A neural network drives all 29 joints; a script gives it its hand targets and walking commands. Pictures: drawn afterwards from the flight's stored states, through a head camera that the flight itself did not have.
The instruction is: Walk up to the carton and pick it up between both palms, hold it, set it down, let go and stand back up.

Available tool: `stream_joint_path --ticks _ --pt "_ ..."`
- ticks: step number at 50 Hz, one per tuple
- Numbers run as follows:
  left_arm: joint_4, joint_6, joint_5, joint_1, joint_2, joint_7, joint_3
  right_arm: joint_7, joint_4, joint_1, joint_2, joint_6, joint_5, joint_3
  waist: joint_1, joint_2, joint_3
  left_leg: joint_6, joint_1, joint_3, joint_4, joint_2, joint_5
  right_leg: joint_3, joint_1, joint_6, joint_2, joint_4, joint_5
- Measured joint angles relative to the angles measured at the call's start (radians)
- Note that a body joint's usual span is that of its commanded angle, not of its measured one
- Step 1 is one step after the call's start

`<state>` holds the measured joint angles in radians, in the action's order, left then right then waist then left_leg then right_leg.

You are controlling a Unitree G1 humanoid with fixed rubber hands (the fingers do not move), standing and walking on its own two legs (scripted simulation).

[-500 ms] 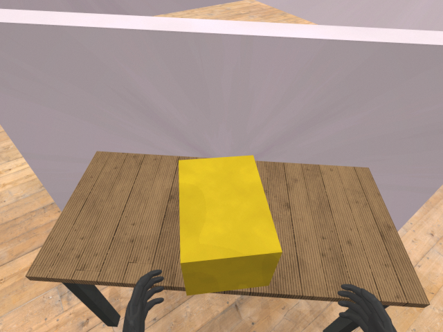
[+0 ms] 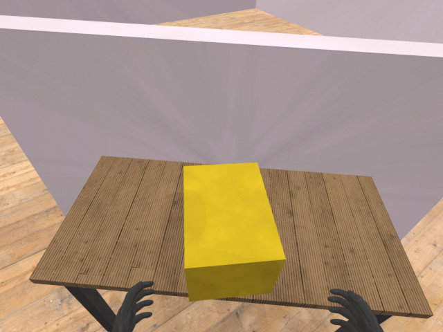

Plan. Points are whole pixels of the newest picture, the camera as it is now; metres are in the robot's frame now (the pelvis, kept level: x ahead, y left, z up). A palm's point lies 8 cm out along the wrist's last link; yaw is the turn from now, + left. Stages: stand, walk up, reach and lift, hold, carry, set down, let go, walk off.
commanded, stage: set down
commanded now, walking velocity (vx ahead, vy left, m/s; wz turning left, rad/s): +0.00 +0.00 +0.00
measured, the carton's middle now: (225, 227) +0.42 +0.03 -0.11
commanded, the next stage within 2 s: let go in 1.22 s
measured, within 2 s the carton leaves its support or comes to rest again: neither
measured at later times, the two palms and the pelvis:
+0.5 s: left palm (114, 329) +0.16 +0.22 -0.07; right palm out of the picture +0.17 -0.22 -0.06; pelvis +0.02 +0.01 +0.00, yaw +0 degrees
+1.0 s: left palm (110, 325) +0.17 +0.23 -0.07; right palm out of the picture +0.16 -0.21 -0.06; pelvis +0.00 +0.02 +0.00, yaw -1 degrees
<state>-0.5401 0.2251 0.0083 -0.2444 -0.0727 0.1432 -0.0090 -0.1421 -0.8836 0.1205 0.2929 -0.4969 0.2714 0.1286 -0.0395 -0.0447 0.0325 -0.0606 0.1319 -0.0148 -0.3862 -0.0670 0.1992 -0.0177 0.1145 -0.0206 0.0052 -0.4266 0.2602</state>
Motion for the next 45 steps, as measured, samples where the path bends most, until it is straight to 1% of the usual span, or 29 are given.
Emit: stream_joint_path --ticks 5,7,10,15,22,24,27,32,38,43,45 --pt "0.033 -0.013 0.009 -0.038 -0.023 -0.004 -0.017 -0.008 0.004 0.023 -0.007 0.016 -0.007 -0.014 0.007 -0.013 0.000 0.002 -0.007 0.007 0.014 0.001 0.000 -0.007 -0.019 0.001 0.000 0.032 -0.007" --pt "0.033 -0.023 0.017 -0.042 -0.030 -0.009 -0.023 -0.005 -0.003 0.025 -0.011 0.021 -0.022 -0.021 0.014 -0.014 0.003 0.002 -0.012 0.008 0.018 0.001 0.001 -0.009 -0.027 0.003 0.000 0.044 -0.010" --pt "0.064 -0.038 0.021 -0.047 -0.030 -0.004 -0.032 -0.011 0.011 0.039 -0.013 0.031 -0.023 -0.038 0.010 -0.010 0.004 0.004 -0.007 0.004 0.018 0.001 0.004 -0.005 -0.025 0.004 0.000 0.050 -0.012" --pt "0.060 -0.054 0.029 -0.046 -0.028 -0.022 -0.021 0.003 0.038 0.054 -0.014 0.045 -0.033 -0.040 0.016 -0.002 0.006 0.008 -0.015 0.000 0.028 0.002 0.005 -0.002 -0.035 0.009 -0.002 0.069 -0.017" --pt "0.061 -0.085 0.036 -0.047 -0.050 -0.047 -0.007 0.023 0.059 0.055 -0.027 0.066 -0.066 -0.039 0.019 0.003 0.008 0.011 -0.023 -0.004 0.029 0.003 0.009 0.002 -0.047 0.012 -0.003 0.082 -0.020" --pt "0.064 -0.104 0.033 -0.048 -0.057 -0.056 -0.004 0.032 0.065 0.052 -0.030 0.078 -0.081 -0.041 0.017 0.003 0.012 0.012 -0.029 -0.005 0.029 0.003 0.011 0.004 -0.053 0.013 -0.003 0.083 -0.020" --pt "0.064 -0.136 0.032 -0.047 -0.069 -0.065 -0.005 0.038 0.063 0.044 -0.037 0.107 -0.106 -0.052 0.023 0.004 0.016 0.013 -0.034 -0.003 0.029 0.004 0.010 0.002 -0.061 0.014 -0.004 0.087 -0.022" --pt "0.102 -0.166 0.026 -0.053 -0.075 -0.061 -0.015 0.041 0.091 0.052 -0.043 0.130 -0.127 -0.077 0.019 0.006 0.012 0.013 -0.036 -0.004 0.028 0.004 0.009 0.003 -0.065 0.015 -0.004 0.092 -0.027" --pt "0.083 -0.215 0.014 -0.025 -0.073 -0.077 -0.011 0.057 0.119 0.045 -0.057 0.184 -0.163 -0.090 0.022 0.007 0.035 0.016 -0.058 -0.006 0.040 0.006 -0.002 0.004 -0.086 0.018 -0.005 0.102 -0.037" --pt "0.104 -0.256 0.002 -0.004 -0.082 -0.078 -0.014 0.062 0.137 0.041 -0.085 0.227 -0.186 -0.104 0.022 0.004 0.047 0.017 -0.055 -0.010 0.041 0.006 -0.008 0.009 -0.078 0.019 -0.005 0.098 -0.042" --pt "0.098 -0.265 0.004 0.006 -0.084 -0.087 -0.012 0.071 0.136 0.042 -0.093 0.239 -0.202 -0.109 0.026 0.004 0.049 0.018 -0.056 -0.011 0.043 0.008 -0.010 0.010 -0.079 0.020 -0.007 0.099 -0.044"
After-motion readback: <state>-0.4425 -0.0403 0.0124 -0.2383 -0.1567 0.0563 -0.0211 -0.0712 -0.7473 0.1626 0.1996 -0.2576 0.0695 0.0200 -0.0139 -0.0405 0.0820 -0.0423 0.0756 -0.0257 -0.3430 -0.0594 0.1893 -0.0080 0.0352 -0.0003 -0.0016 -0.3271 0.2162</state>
